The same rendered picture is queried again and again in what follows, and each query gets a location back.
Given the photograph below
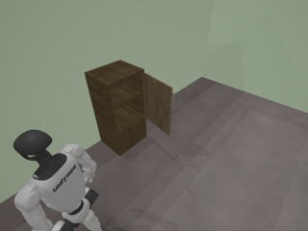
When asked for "robot right forearm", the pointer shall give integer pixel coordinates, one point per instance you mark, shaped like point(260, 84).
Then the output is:
point(90, 174)

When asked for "robot right shin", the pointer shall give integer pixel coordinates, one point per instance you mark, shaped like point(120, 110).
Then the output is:
point(95, 224)

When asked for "right robot upper arm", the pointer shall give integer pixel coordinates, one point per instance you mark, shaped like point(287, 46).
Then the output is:
point(81, 156)

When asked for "right robot hand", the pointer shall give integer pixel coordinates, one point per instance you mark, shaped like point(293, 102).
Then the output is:
point(87, 178)

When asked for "robot torso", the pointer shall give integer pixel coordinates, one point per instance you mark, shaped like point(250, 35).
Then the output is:
point(65, 191)

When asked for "cupboard door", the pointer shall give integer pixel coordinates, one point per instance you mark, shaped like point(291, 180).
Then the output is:
point(157, 97)

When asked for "left robot upper arm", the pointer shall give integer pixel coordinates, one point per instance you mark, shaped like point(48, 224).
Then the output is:
point(27, 202)

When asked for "handle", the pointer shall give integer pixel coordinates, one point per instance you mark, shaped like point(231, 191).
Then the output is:
point(172, 99)

